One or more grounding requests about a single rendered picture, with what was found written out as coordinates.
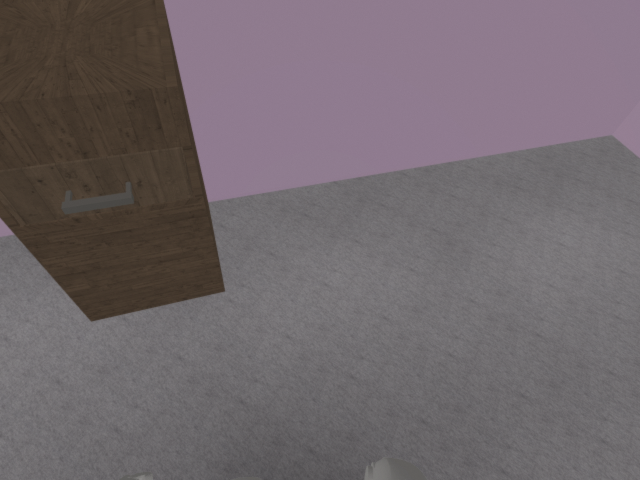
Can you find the drawer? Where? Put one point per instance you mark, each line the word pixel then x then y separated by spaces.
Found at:
pixel 35 194

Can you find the right robot thigh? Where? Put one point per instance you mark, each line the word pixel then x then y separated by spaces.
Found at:
pixel 393 469

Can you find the cabinet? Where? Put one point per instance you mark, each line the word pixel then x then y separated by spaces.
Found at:
pixel 83 79

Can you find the handle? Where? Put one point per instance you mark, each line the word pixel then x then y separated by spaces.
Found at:
pixel 74 206

